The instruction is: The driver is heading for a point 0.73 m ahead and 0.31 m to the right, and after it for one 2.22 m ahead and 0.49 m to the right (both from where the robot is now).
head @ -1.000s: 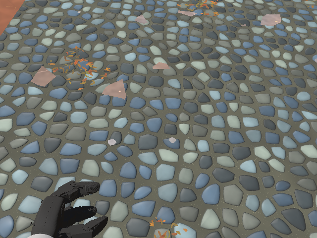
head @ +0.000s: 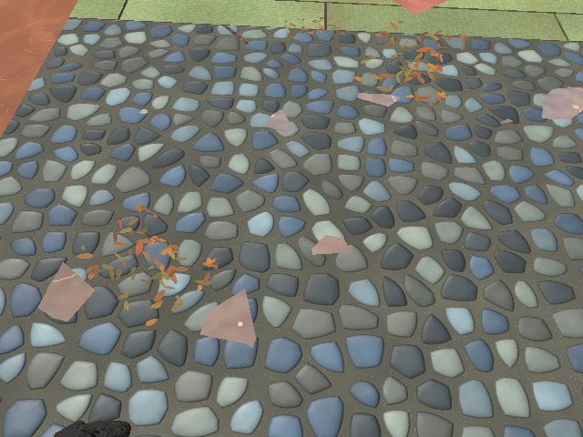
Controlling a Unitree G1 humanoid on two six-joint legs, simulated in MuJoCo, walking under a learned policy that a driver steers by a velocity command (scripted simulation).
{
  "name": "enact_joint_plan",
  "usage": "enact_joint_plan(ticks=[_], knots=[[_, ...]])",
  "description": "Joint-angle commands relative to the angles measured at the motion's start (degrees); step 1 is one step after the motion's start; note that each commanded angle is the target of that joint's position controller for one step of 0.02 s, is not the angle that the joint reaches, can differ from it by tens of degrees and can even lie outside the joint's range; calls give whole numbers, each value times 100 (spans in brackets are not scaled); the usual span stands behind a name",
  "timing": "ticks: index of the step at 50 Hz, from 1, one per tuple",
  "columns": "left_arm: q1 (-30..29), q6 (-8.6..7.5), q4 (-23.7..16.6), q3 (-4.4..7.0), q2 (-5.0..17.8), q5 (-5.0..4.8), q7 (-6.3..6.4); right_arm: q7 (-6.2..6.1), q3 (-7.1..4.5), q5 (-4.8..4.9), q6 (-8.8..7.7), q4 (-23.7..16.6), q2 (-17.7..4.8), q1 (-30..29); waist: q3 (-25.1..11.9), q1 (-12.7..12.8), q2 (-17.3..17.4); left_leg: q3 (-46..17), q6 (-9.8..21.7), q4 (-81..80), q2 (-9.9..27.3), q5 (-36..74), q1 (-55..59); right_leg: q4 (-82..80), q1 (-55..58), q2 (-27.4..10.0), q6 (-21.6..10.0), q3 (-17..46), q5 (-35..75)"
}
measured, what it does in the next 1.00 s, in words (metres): walks ahead, turning right: right foot, then left foot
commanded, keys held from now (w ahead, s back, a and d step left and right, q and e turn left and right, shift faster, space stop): w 0.08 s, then w+e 0.92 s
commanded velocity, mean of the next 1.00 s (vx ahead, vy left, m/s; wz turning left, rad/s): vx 0.50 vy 0.00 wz -0.41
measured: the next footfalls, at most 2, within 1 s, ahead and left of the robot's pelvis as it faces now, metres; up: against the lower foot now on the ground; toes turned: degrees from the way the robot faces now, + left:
right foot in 0.20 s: +0.30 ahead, -0.14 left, +0.00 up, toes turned -2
left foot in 0.68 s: +0.58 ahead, +0.03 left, +0.00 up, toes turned -21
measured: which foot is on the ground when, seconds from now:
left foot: down 0.00-0.20, up 0.22-0.66, down 0.68-1.00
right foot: up 0.00-0.18, down 0.20-0.70, up 0.72-1.00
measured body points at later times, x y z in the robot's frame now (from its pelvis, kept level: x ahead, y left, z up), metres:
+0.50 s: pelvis +0.28 -0.07 +0.00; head +0.31 -0.09 +0.45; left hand +0.37 +0.20 -0.11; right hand +0.45 -0.35 -0.09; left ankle +0.46 +0.10 -0.68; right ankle +0.26 -0.14 -0.75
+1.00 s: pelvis +0.53 -0.08 +0.00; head +0.56 -0.09 +0.45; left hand +0.82 +0.07 -0.09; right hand +0.44 -0.36 -0.12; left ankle +0.54 +0.04 -0.75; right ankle +0.58 -0.29 -0.67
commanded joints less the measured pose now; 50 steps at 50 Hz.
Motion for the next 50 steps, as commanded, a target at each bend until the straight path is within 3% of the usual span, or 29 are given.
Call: enact_joint_plan(ticks=[1,4,6,8,9,10,11,12,13,14,15,16,18,20,25,28,30,32,33,34,35,36,37,38,39,40,43,46,50], knots=[[-614,-112,-466,28,230,-38,-83,-36,-213,47,-29,-257,-1004,23,216,-51,513,-775,810,-467,1537,1067,-167,-754,260,171,-1,-211,507],[-970,-165,-635,47,283,-70,-209,-57,-222,54,85,-111,-1044,264,288,-139,581,-911,766,-140,1809,1258,508,-1187,41,278,-161,-208,121],[-882,-181,-644,66,347,-83,-290,-95,-260,46,144,-73,-1136,198,192,-13,707,-815,651,122,1960,1760,888,-1360,153,367,-364,-269,-322],[-254,-165,-492,169,546,-68,-300,-130,-290,21,181,-100,-1216,-23,-238,390,821,-506,460,879,1845,3457,962,-1508,1152,691,-624,-508,-570],[545,-146,-247,302,759,-52,-264,-152,-270,-5,214,-138,-1157,-113,-736,789,705,-212,310,1875,1593,4182,750,-1651,2253,930,-804,-670,-392],[1500,-116,-57,432,1106,-48,-205,-199,-188,-121,204,-293,-987,-110,-1428,1134,331,38,84,3403,1381,3113,-358,-1400,3943,322,-1089,165,23],[1787,-115,-28,540,1646,15,-203,-145,2,-186,71,-502,-367,450,-1938,772,-1091,57,-387,5525,272,-531,-2919,-1828,5942,-968,-2083,3097,-836],[1946,-106,-10,442,1184,-44,-221,-68,-19,-91,-94,-422,-665,360,-2344,985,-985,-822,-371,6292,231,-2102,-3801,-2553,6378,-1233,-2305,4319,-1671],[1609,-99,-48,375,953,-40,-200,-8,-97,92,-191,-597,-955,-186,-1467,1010,-613,-888,-324,6456,531,-1678,-4273,-2660,5760,-1035,-2046,3514,-1744],[1271,-87,-110,350,862,-35,-183,-11,-68,85,-251,-707,-920,-567,-927,887,-56,-781,-293,6186,770,-1196,-4193,-2726,4902,-784,-1895,2776,-1269],[1009,-78,-151,323,780,-9,-181,-42,-80,-23,-266,-750,-875,-719,-591,688,280,-742,-326,5718,951,-882,-3947,-2835,4149,-592,-1793,2347,-702],[858,-90,-208,273,646,35,-181,-62,-114,-100,-225,-775,-881,-708,-473,506,235,-772,-369,5374,1081,-684,-3571,-2982,3647,-408,-1737,2056,-192],[809,-107,-228,290,655,5,-152,-86,-103,-143,-115,-835,-755,-606,-455,343,27,-721,-532,4971,1091,-596,-3264,-3164,3187,-259,-1818,1815,257],[930,-121,-169,336,789,-38,-82,-123,-70,-156,-25,-923,-637,-787,-326,342,11,-627,-699,4397,1048,-361,-3241,-3255,2819,-142,-1830,1495,417],[1377,-25,-14,405,978,-99,57,-82,23,-110,-57,-1194,-412,-1897,-130,745,-110,-592,-826,2327,687,1315,-2758,-3135,2473,222,-1440,1176,-223],[1645,39,77,419,997,-135,78,-15,-10,-32,-119,-1328,-515,-2297,-125,881,-157,-689,-787,1810,542,1423,-2521,-2862,2704,93,-1372,1536,-558],[1679,85,89,419,959,-137,102,28,-75,-16,-167,-1370,-657,-2337,-155,830,-212,-800,-686,1506,500,1114,-2362,-2542,3005,-8,-1301,1897,-742],[1560,132,53,435,958,-112,116,38,-151,7,-216,-1320,-770,-2055,-209,632,-376,-759,-513,1323,481,644,-1917,-2169,3111,-36,-1202,2155,-657],[1486,151,19,399,833,-101,110,12,-216,-1,-237,-1205,-840,-1624,-371,398,-368,-666,-366,1064,498,622,-1279,-1796,3001,151,-1075,2103,-554],[1441,134,-54,298,552,-58,85,-31,-302,-81,-262,-1118,-1038,-967,-927,81,-148,-1023,-79,1140,997,546,-94,-775,2599,449,-888,1805,-626],[1824,92,-183,188,193,-77,76,-84,-413,-185,-237,-1054,-1477,-211,-1755,11,958,-2657,566,1130,2226,175,1901,1028,1065,1144,-495,1005,-1991],[2196,52,-302,164,360,-174,91,-26,-441,-90,-154,-869,-1456,102,-2005,131,2267,-4650,1099,603,2989,-1221,2445,2315,-289,1168,-347,656,-3574],[1937,77,-190,289,861,-209,96,-28,-323,-27,-127,-967,-970,-168,-1255,50,1473,-4301,940,400,2814,-1930,1831,2885,-706,808,-275,771,-3136],[1468,121,-255,326,963,-156,88,-45,-258,-32,-84,-998,-754,-402,-682,28,1018,-3421,733,349,2568,-1605,1149,3006,-724,628,-234,575,-2660],[1260,145,-309,331,883,-98,75,-45,-209,-66,-61,-989,-645,-655,-330,146,805,-2803,647,182,2302,-1032,520,2838,-571,471,-199,493,-2292],[1167,168,-353,350,807,-78,52,-52,-171,-93,-57,-952,-534,-815,-133,268,886,-2349,598,35,2111,-579,109,2633,-420,308,-189,481,-2053],[1148,247,-435,292,495,-120,-11,-55,-205,-88,-119,-817,-583,-876,-18,401,997,-1431,636,-329,1917,265,-416,2350,-144,141,-112,298,-1686],[851,260,-568,253,419,-80,-24,-72,-282,-94,-142,-650,-803,-787,-4,372,766,-890,741,-450,2003,966,-273,1731,-345,71,0,302,-1144],[261,190,-690,191,319,-86,-153,-101,-313,-54,-71,-505,-986,-714,93,165,678,-93,564,-428,1871,1337,-83,416,-85,123,-56,12,-86]])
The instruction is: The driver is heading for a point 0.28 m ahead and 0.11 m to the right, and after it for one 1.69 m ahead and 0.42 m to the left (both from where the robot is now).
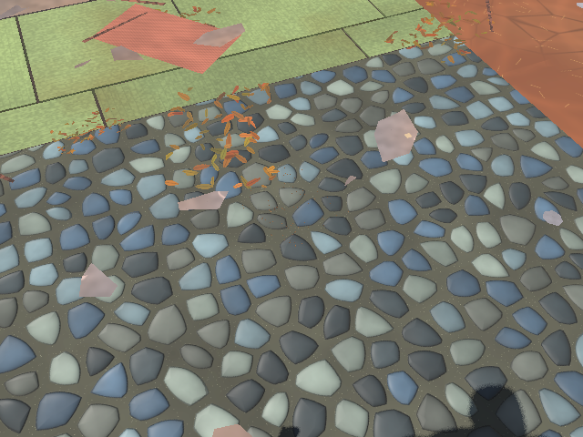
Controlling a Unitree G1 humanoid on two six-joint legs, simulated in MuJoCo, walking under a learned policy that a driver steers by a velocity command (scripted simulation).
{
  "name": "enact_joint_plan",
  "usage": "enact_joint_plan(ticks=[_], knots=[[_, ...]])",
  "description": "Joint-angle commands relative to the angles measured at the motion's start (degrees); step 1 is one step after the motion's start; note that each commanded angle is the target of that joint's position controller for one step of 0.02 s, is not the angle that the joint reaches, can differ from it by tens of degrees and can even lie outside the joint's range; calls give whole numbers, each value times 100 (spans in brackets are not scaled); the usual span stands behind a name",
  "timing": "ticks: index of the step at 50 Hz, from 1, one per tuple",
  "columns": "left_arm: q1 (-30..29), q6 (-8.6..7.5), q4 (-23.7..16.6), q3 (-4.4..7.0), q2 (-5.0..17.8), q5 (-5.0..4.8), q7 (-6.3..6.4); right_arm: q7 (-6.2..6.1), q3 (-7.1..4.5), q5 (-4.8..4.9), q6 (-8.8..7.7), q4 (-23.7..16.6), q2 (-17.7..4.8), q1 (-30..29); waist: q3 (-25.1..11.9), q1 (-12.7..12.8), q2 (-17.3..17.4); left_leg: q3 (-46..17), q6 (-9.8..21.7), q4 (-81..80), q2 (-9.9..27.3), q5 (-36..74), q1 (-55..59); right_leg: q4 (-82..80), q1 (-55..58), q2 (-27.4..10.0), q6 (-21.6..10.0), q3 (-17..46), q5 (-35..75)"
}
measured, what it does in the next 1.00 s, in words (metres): walks ahead: right foot, then left foot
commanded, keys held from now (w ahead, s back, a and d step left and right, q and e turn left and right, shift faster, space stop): w+e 0.10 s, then e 0.10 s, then q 0.80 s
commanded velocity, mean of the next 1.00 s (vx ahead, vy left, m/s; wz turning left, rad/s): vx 0.17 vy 0.00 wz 0.09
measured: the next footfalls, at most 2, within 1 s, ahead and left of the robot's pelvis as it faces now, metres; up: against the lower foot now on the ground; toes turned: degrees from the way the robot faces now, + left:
right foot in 0.20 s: +0.27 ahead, -0.16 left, +0.00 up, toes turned -10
left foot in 0.76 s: +0.29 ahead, +0.07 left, +0.00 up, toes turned +5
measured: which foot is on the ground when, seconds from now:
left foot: down 0.00-0.18, up 0.20-0.74, down 0.76-1.00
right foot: up 0.00-0.18, down 0.20-0.76, up 0.78-1.00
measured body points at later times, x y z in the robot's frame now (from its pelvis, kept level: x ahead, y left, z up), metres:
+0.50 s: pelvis +0.20 -0.08 +0.00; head +0.23 -0.09 +0.45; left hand +0.38 +0.15 -0.10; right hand +0.28 -0.36 -0.13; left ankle +0.29 +0.09 -0.70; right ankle +0.23 -0.15 -0.74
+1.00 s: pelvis +0.26 -0.03 +0.00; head +0.31 +0.00 +0.45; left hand +0.38 +0.28 -0.11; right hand +0.44 -0.30 -0.09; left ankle +0.25 +0.06 -0.74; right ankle +0.29 -0.19 -0.68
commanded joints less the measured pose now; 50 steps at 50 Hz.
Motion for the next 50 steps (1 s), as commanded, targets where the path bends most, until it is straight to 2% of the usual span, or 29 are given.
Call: enact_joint_plan(ticks=[1,5,6,8,9,10,11,12,13,14,15,16,18,20,22,24,28,34,36,37,38,39,40,41,42,43,44,46,50], knots=[[-484,-110,-493,-42,58,2,-113,-40,-204,45,-62,-378,-965,-413,109,18,628,-464,859,-660,1480,1532,13,-867,102,-46,-51,-171,723],[-953,-97,-740,-31,121,-29,-238,-32,-275,163,46,-219,-1192,-170,285,-63,650,-186,708,-481,1711,1782,561,-1561,236,48,-294,-439,326],[-932,-91,-780,7,193,1,-258,-41,-294,183,94,-221,-1253,-245,295,29,671,-46,631,-171,1706,2651,654,-1724,412,166,-389,-563,54],[-253,-72,-669,181,495,87,-259,-100,-345,235,186,-259,-1413,-330,-213,471,833,216,430,1152,1562,4904,708,-1997,1497,673,-625,-936,-271],[671,-64,-418,353,779,94,-208,-125,-305,260,204,-299,-1314,-372,-712,958,682,383,215,2360,1314,4924,270,-2453,2811,941,-823,-972,392],[1322,-6,-300,500,1228,75,-74,-116,-185,75,168,-429,-997,-188,-1231,1161,-75,389,-137,4141,979,2529,-1233,-2386,4557,230,-1158,76,2035],[879,-64,-542,443,1763,224,-20,-23,93,-159,50,-690,-264,453,-2081,395,-1524,-210,-465,6215,-73,-2670,-3431,-2559,6214,-1632,-2409,3170,3677],[985,-83,-682,316,1186,225,-45,33,0,7,-11,-434,-924,244,-3034,956,-538,-1305,-413,6687,189,-2512,-3233,-2789,6119,-1803,-2537,3224,3868],[741,-106,-536,188,830,213,-80,56,-38,224,14,-476,-1051,-102,-2290,877,-359,-1156,-375,6565,446,-2058,-3539,-2799,5561,-1588,-2363,2233,4000],[498,-129,-426,112,562,104,-90,12,3,183,44,-427,-929,-243,-1605,700,91,-1055,-355,5986,701,-1688,-3565,-2888,4769,-1190,-1982,1553,3563],[224,-133,-387,56,410,86,-70,-41,-2,121,105,-373,-884,-356,-1236,554,141,-1049,-375,5566,841,-1446,-3336,-3070,4098,-969,-1751,1209,3196],[22,-146,-355,8,354,152,-67,-55,-10,140,218,-309,-872,-246,-1055,360,-4,-1044,-404,5374,888,-1259,-2794,-3293,3395,-828,-1664,879,3252],[-232,-241,-225,-7,322,289,-60,-106,12,119,376,-129,-654,124,-978,110,-53,-990,-524,4968,784,-791,-2082,-3610,2620,-722,-1661,320,3409],[-396,-320,-74,-24,259,335,-19,-163,29,75,435,-118,-532,91,-875,65,-98,-1079,-598,4254,754,-426,-1907,-3749,2462,-665,-1600,-59,3400],[-477,-314,70,-9,305,343,49,-175,51,55,459,-175,-466,-155,-800,137,-176,-1087,-594,3593,762,10,-1835,-3829,2545,-627,-1485,-312,3044],[-412,-238,195,55,486,324,127,-157,18,85,492,-315,-572,-469,-679,294,-225,-1013,-573,3344,736,167,-2023,-3949,2775,-747,-1500,-291,2451],[-263,-34,387,110,559,237,212,-122,-62,106,624,-593,-660,-870,-359,486,-136,-983,-504,3264,764,-400,-2605,-4019,3297,-1121,-1622,-28,1244],[-289,187,446,194,686,130,281,53,-78,139,671,-829,-493,-986,-484,509,-221,-556,-344,2590,503,-989,-2420,-3334,3989,-1305,-1483,-172,2329],[-382,239,460,222,739,29,316,133,-97,165,645,-793,-467,-769,-610,332,-254,-301,-165,1638,280,-343,-1852,-2827,4003,-1161,-1209,-436,2598],[-262,243,534,226,704,-23,326,138,-140,146,625,-770,-574,-611,-655,233,-183,-349,3,910,191,542,-1340,-2415,3801,-959,-893,-666,2317],[-94,191,547,207,574,64,307,69,-285,114,615,-781,-1050,-435,-823,264,480,-1134,309,647,617,2364,-425,-1511,3065,-518,-417,-1068,1373],[-368,109,238,101,257,339,256,-35,-456,15,614,-863,-1789,-249,-940,320,2090,-3113,1344,915,2041,5321,755,76,1117,436,172,-1348,-1931],[-804,58,166,107,336,317,223,-14,-360,-85,557,-903,-1458,-11,-1422,-95,1631,-3500,2124,838,2447,5528,995,1154,468,753,262,-371,-3422],[-834,53,188,158,487,156,180,5,-325,-77,481,-939,-1341,-188,-1281,-17,1113,-3050,1971,828,2160,5162,943,1550,256,599,219,-49,-3168],[-784,64,253,167,464,89,199,-28,-326,12,439,-966,-1241,-494,-1063,154,849,-2674,1628,875,1806,4683,844,1488,75,505,199,3,-2722],[-767,85,299,180,491,123,241,-63,-294,118,452,-1011,-1122,-712,-912,231,690,-2528,1410,841,1640,4356,701,1242,10,442,232,33,-2379],[-750,106,307,206,541,140,274,-113,-265,168,488,-1055,-1064,-853,-884,331,752,-2425,1317,776,1511,4170,473,1074,239,423,276,53,-2110],[-618,117,334,173,408,107,273,-155,-283,122,562,-1112,-1121,-875,-922,414,893,-2354,1290,719,1337,4107,257,735,571,581,375,-26,-1778],[-719,119,330,136,319,96,279,-222,-334,119,638,-1170,-1238,-854,-893,337,984,-2491,1231,722,1215,3460,7,-291,977,681,488,23,-1468]])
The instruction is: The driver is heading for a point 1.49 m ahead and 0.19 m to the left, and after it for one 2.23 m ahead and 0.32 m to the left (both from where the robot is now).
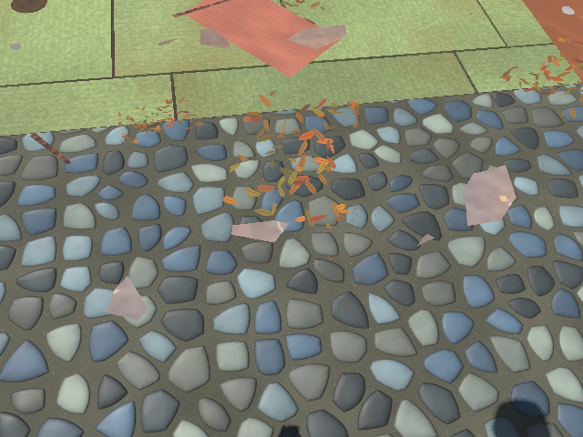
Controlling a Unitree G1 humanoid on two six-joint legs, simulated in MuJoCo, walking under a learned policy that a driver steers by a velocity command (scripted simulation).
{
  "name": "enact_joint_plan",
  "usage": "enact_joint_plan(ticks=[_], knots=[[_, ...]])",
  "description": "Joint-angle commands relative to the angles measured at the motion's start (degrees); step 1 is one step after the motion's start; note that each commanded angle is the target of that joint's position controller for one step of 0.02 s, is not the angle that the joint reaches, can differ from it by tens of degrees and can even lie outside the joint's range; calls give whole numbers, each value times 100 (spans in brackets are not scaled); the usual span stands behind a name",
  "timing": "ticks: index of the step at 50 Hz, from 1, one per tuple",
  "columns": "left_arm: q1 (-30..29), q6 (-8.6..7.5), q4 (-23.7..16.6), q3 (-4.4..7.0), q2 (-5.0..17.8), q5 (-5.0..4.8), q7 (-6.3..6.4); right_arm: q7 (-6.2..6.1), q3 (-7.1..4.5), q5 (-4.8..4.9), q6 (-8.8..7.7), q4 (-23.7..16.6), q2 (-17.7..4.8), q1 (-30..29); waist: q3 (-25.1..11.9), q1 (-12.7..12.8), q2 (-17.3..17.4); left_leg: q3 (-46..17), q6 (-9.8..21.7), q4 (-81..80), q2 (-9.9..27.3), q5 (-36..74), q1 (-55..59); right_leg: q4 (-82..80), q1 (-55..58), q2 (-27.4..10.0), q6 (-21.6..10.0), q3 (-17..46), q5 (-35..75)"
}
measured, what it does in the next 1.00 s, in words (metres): steps on the spot, turning left: right foot, then left foot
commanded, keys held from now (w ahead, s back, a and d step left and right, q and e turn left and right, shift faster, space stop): q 0.32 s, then no key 0.68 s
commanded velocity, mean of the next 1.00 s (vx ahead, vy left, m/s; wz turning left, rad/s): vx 0.00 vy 0.00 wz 0.32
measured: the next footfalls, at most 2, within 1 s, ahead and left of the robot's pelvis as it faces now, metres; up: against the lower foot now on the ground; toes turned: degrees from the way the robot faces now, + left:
right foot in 0.22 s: +0.08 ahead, -0.14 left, +0.00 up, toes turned +16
left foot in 0.62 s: -0.02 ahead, +0.10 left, +0.00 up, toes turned +15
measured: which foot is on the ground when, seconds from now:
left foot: down 0.00-0.22, up 0.24-0.60, down 0.62-1.00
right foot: up 0.00-0.20, down 0.22-1.00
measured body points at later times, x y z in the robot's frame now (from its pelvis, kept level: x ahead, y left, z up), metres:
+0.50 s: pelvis +0.00 -0.04 +0.00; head +0.04 -0.05 +0.45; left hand +0.05 +0.26 -0.10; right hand +0.22 -0.28 -0.11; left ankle -0.06 +0.10 -0.69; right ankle +0.04 -0.15 -0.75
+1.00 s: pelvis -0.01 +0.00 -0.01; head +0.00 +0.01 +0.44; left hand -0.01 +0.29 -0.13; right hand +0.21 -0.19 -0.11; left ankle -0.06 +0.09 -0.75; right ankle +0.04 -0.15 -0.75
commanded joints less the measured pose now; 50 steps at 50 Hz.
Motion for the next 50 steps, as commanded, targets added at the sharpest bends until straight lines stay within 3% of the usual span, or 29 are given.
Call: enact_joint_plan(ticks=[1,7,10,11,12,13,14,16,18,20,24,26,29,30,31,32,33,34,36,38,43,50], knots=[[-23,-58,-331,63,323,-6,3,-78,-302,2,-6,-423,-1070,-75,-1083,6,853,-1311,1038,-230,1307,3118,1077,-605,19,61,87,72,255],[22,-152,-355,105,427,-43,-100,-32,-293,0,76,-538,-1035,-294,-931,-36,1144,-2037,933,-134,1172,2117,682,-1696,705,195,-54,151,242],[492,-258,-225,166,467,-45,-170,-69,-253,86,126,-633,-933,-522,-918,253,1117,-2192,569,210,832,1462,433,-3358,1636,156,-270,28,1356],[647,-260,-209,243,741,22,-148,-82,-197,45,124,-653,-732,-348,-1030,187,670,-1928,276,708,524,420,-77,-3580,2310,-540,-516,542,1823],[474,-208,-297,317,1225,130,-98,-62,-115,-25,88,-696,-424,30,-963,-194,-980,-863,-100,1930,-437,-1815,-1170,-3665,2793,-1777,-1225,1911,3184],[533,-228,-334,282,1074,299,-133,-63,-259,-45,28,-716,-882,57,-915,-46,-1348,-549,-374,3276,-421,-2788,-1623,-3827,2368,-2534,-2096,2772,3499],[276,-254,-441,186,787,260,-123,-53,-389,-9,31,-595,-1242,155,-758,-121,-846,-569,-482,4060,-141,-2397,-1638,-3824,2154,-2363,-2137,2304,3190],[-108,-221,-505,100,476,89,-60,-71,-411,14,141,-396,-1085,250,-514,-190,-593,-383,-657,4521,-24,-1659,-1755,-3760,2052,-1622,-1647,1250,2392],[56,-178,-444,55,469,50,3,-52,-312,25,174,-470,-757,112,-420,-33,-628,-213,-788,4547,-56,-1334,-1754,-3788,2028,-1380,-1677,817,2630],[348,-138,-368,59,507,85,41,-49,-230,52,141,-603,-567,-113,-536,144,-753,-76,-848,3955,-36,-1293,-1764,-3757,2431,-1369,-1788,667,2852],[354,-101,-331,107,715,40,-10,-10,-72,-46,114,-695,-333,-246,-774,244,-912,214,-827,2378,236,-1513,-915,-3636,2534,-1500,-1850,494,3098],[405,-74,-274,122,805,-2,-65,18,-63,-25,113,-657,-386,-180,-780,278,-1009,448,-780,1684,216,-1399,-428,-3574,2383,-1533,-1862,491,3242],[409,-46,-148,53,733,-121,-101,70,-68,-42,106,-390,-366,310,-718,15,-828,698,-482,-265,79,-20,601,-3218,2047,-1402,-1602,385,3072],[697,-84,-13,-4,596,-123,-119,64,-78,-74,106,-391,-495,331,-730,32,-605,425,-305,-725,226,594,1166,-3100,1700,-1266,-1241,292,2610],[835,-147,-34,-110,317,77,-168,12,-119,-115,113,-450,-836,421,-1027,188,330,-637,-47,-635,1114,1937,1876,-2380,1164,-864,-739,-118,1557],[909,-200,-95,-188,39,168,-174,19,-80,-219,105,-515,-896,-11,-888,462,1350,-1189,643,-486,1810,2085,1143,-2466,1018,-422,-351,-478,41],[570,-177,-89,-154,304,174,-130,72,7,-237,22,-590,-503,-290,-754,242,1069,-1107,849,-598,1643,1200,644,-2462,1430,-462,-199,-347,112],[439,-172,-87,-139,361,148,-129,102,66,-256,-48,-522,-335,-392,-642,279,1002,-863,619,-610,1311,601,604,-2699,1514,-441,-199,-341,682],[447,-138,19,-127,462,159,-89,116,47,-239,-149,-412,-434,-311,-508,188,1065,-656,274,-595,990,233,533,-2927,1686,-469,-173,-283,1440],[574,-139,143,-122,512,107,-102,112,103,-229,-176,-315,-340,-120,-366,189,784,-558,129,-589,859,225,375,-2997,1840,-502,-213,-273,1522],[674,-182,464,-138,444,91,-93,82,106,-194,-167,-197,-340,-79,-350,167,359,-410,108,-454,715,524,485,-3153,1941,-515,-177,-266,1710],[731,-179,832,-133,478,64,-29,88,96,-170,-161,59,-273,-48,-422,179,187,-254,89,-396,588,878,573,-3199,2084,-542,-160,-280,1846]])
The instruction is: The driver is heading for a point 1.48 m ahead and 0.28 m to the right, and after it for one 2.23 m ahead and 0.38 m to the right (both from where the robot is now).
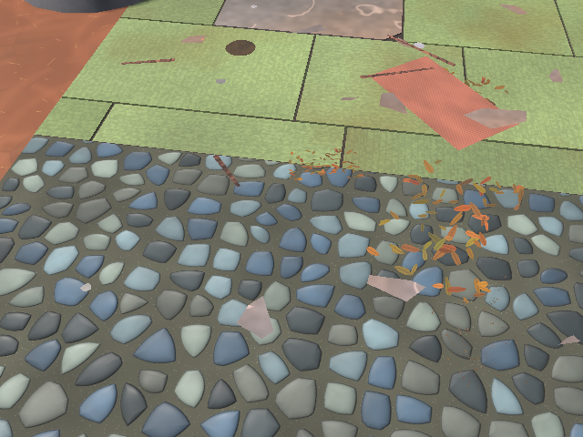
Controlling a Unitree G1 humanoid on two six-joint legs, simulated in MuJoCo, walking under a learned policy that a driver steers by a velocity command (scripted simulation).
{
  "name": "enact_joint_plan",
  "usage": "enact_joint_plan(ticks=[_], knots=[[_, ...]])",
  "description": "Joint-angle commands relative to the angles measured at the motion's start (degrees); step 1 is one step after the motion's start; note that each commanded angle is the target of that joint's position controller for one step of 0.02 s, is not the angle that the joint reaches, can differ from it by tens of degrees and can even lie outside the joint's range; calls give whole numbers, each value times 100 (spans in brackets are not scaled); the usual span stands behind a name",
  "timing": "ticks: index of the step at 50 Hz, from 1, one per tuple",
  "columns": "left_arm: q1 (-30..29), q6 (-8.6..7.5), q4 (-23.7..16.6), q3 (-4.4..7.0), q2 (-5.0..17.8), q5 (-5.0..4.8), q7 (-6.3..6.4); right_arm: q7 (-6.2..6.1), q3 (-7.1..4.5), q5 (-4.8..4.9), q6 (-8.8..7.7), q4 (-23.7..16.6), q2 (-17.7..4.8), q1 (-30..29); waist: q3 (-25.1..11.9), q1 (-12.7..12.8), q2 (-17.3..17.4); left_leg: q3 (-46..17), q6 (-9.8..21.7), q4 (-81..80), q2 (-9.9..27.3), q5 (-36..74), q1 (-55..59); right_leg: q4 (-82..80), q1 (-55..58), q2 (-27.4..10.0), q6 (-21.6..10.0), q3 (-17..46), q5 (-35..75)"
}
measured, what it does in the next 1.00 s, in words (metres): walks ahead: left foot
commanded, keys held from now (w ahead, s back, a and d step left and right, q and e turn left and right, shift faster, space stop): no key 0.22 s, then w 0.78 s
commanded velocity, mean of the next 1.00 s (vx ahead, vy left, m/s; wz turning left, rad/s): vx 0.28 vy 0.00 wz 0.01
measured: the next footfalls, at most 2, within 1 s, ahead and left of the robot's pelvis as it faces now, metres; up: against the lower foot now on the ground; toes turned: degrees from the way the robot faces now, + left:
left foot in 0.98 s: +0.46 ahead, +0.06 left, +0.00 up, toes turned +1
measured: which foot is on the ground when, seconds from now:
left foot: down 0.00-0.48, up 0.50-0.96, down 0.98-1.00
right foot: down 0.00-1.00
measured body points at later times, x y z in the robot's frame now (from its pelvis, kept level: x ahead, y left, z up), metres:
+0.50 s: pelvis +0.05 -0.05 -0.01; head +0.05 -0.06 +0.44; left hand +0.11 +0.24 -0.13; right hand +0.08 -0.32 -0.15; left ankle -0.02 +0.10 -0.74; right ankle +0.05 -0.15 -0.74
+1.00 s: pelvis +0.29 -0.04 -0.02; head +0.33 -0.04 +0.42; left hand +0.19 +0.22 -0.16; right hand +0.53 -0.26 -0.10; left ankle +0.42 +0.05 -0.74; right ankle +0.05 -0.15 -0.72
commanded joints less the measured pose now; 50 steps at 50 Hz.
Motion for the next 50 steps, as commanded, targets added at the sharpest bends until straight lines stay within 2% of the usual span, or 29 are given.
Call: enact_joint_plan(ticks=[1,11,12,13,14,16,17,18,20,21,22,23,24,25,26,27,28,30,31,33,35,38,41,44,46,47,48,49,50], knots=[[-32,-58,-112,127,633,-13,45,-20,-205,12,-72,-227,-713,-71,-220,-32,76,-597,172,-584,568,1370,-78,-182,151,-74,-46,99,896],[4,-15,331,117,612,-36,104,-66,-212,40,-73,305,-726,116,-154,-26,69,-406,94,-547,438,1433,-101,-200,191,-41,-101,54,901],[88,-4,404,107,557,-42,109,-83,-216,48,-62,395,-730,213,-259,-27,125,-384,117,-614,396,802,-63,-142,207,57,-110,-67,429],[82,6,437,110,530,-74,118,-106,-250,81,-37,444,-821,257,-173,-67,221,-452,210,-709,381,-301,-118,86,19,221,-143,-253,-280],[-5,-2,412,110,498,-106,121,-119,-301,115,-18,475,-966,338,17,-152,404,-725,378,-924,516,-1617,-242,442,-340,364,-192,-415,-917],[-346,-109,203,85,391,-145,87,-122,-378,160,-68,537,-1236,608,518,-339,966,-1961,894,-1666,1334,-3148,-317,1347,-1321,437,-344,-408,-1266],[-483,-200,108,80,380,-185,45,-130,-406,179,-139,580,-1304,712,717,-389,1132,-2513,1133,-1899,1707,-3146,-411,1786,-1601,246,-484,-126,-1326],[-512,-289,65,103,432,-241,-9,-134,-399,164,-221,594,-1251,720,794,-366,1147,-2743,1252,-1954,1916,-2833,-237,2135,-1964,74,-621,97,-1554],[-421,-446,67,112,466,-294,-133,-125,-384,223,-313,534,-1136,534,686,-240,912,-2509,1181,-1831,1969,-2069,171,1874,-2153,-149,-848,244,-1766],[-267,-501,144,113,440,-284,-182,-120,-389,275,-316,481,-1150,328,559,-103,761,-2091,1021,-1711,1775,-1658,65,1306,-1679,-121,-897,129,-1436],[112,-534,348,128,392,-254,-212,-106,-394,313,-294,421,-1187,53,356,132,641,-1526,833,-1505,1443,-1202,-382,620,-685,86,-882,-164,-646],[697,-530,654,174,380,-202,-223,-93,-382,296,-266,409,-1146,-37,119,371,537,-1078,684,-1099,1120,-932,-904,231,426,398,-755,-447,161],[1221,-498,879,230,456,-155,-221,-78,-311,231,-275,389,-907,-49,-35,535,243,-659,493,-374,785,-606,-1408,151,1218,387,-684,-242,215],[1865,-484,953,307,813,-131,-173,-42,-169,117,-309,288,-455,-115,-271,716,-1011,97,43,1615,195,-701,-2152,-667,1847,-777,-1002,1470,-606],[2129,-539,948,361,1321,-86,-252,-81,-201,227,-408,41,-466,-122,-287,655,-1938,3,-88,2988,-299,-1781,-3202,-1608,2028,-1836,-1862,3936,-1623],[1562,-613,798,250,1018,-67,-259,-78,-265,383,-497,116,-757,-20,158,389,-1124,-490,20,3809,175,-1566,-3630,-1700,1661,-1966,-2000,3981,-2291],[1134,-651,633,173,712,-104,-248,-32,-284,421,-564,173,-857,16,496,237,-803,-498,144,3949,448,-873,-3884,-1703,1476,-1712,-1789,3342,-2267],[778,-659,486,101,582,-94,-275,-11,-339,273,-614,270,-895,-36,550,93,-535,-308,170,3600,787,92,-3783,-1753,1326,-1285,-1420,2273,-943],[847,-630,500,42,415,-69,-272,28,-353,218,-605,278,-864,-105,453,94,-557,-214,129,3400,865,404,-3531,-1760,1256,-1064,-1290,1775,-185],[1173,-583,587,15,395,-52,-226,89,-326,186,-563,275,-656,-192,292,138,-584,36,-17,3141,836,772,-3416,-1720,1336,-863,-1295,1189,1206],[1304,-533,605,16,494,-34,-152,105,-284,186,-526,146,-516,-521,324,176,-455,169,-163,2634,800,1053,-3451,-1761,1270,-783,-1343,849,1968],[1360,-485,559,9,577,-36,-67,144,-191,218,-542,-97,-345,-1215,484,310,-440,363,-243,1386,635,1735,-3001,-1969,881,-606,-1279,466,1982],[1666,-468,647,28,609,-86,-40,224,-152,254,-567,-256,-350,-1714,670,415,-447,445,-175,654,497,2064,-2760,-2080,981,-735,-1331,382,1884],[1747,-418,696,82,638,-136,-29,320,-149,275,-620,-393,-437,-1984,726,306,-456,351,46,249,453,1896,-2760,-1830,1539,-996,-1327,335,2417],[1603,-378,636,148,763,-120,-19,345,-227,261,-645,-354,-645,-1715,391,9,-571,421,246,173,267,1557,-2235,-1290,1885,-1102,-1230,280,3907],[1539,-338,604,187,844,-96,-12,321,-306,253,-636,-246,-810,-1300,28,-237,-705,525,361,246,88,1336,-1666,-755,2009,-1098,-1176,248,4978],[1437,-274,564,189,832,-59,-13,275,-433,264,-618,22,-1028,-405,-537,-701,-728,653,535,175,-87,1351,-567,272,1865,-926,-1064,99,5671],[1369,-258,465,140,740,-19,-17,204,-532,235,-581,310,-1249,647,-1198,-1147,-635,176,796,372,356,1396,1203,1632,782,-746,-925,71,4920],[2058,-348,360,-67,-1,-9,-103,175,-657,82,-555,505,-1752,1457,-2229,-895,679,-2499,1765,231,1958,232,3651,4038,-1663,238,-552,-68,1910]])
